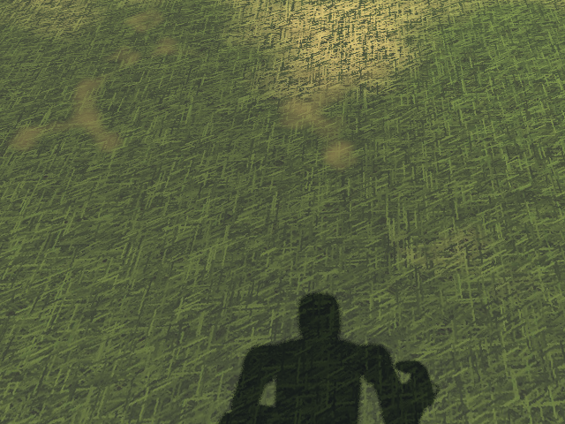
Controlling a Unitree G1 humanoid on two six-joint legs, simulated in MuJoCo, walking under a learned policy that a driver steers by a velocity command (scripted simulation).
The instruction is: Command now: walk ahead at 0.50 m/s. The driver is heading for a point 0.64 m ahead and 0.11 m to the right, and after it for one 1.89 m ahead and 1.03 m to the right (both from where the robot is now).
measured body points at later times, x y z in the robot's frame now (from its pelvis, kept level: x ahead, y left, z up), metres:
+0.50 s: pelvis +0.28 +0.05 +0.00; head +0.30 +0.05 +0.45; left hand +0.46 +0.30 -0.11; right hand +0.29 -0.23 -0.13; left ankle +0.24 +0.14 -0.75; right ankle +0.40 -0.14 -0.68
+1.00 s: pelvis +0.54 -0.06 +0.00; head +0.57 -0.09 +0.45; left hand +0.72 +0.17 -0.10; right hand +0.62 -0.39 -0.09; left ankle +0.74 +0.07 -0.68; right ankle +0.50 -0.12 -0.75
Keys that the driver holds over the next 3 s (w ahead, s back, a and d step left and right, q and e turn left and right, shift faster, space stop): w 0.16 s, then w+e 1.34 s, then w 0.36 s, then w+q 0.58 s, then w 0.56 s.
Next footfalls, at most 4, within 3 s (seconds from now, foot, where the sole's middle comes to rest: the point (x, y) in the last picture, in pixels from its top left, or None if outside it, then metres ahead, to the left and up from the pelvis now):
0.18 left None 0.28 0.14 -0.78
0.72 right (383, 406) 0.54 -0.13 -0.78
1.20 left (349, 281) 0.88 -0.06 -0.78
1.70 right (494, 281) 0.90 -0.45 -0.78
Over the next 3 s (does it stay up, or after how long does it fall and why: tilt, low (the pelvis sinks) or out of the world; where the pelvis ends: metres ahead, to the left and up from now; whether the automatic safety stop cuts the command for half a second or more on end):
stays up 1.42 -0.74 0.00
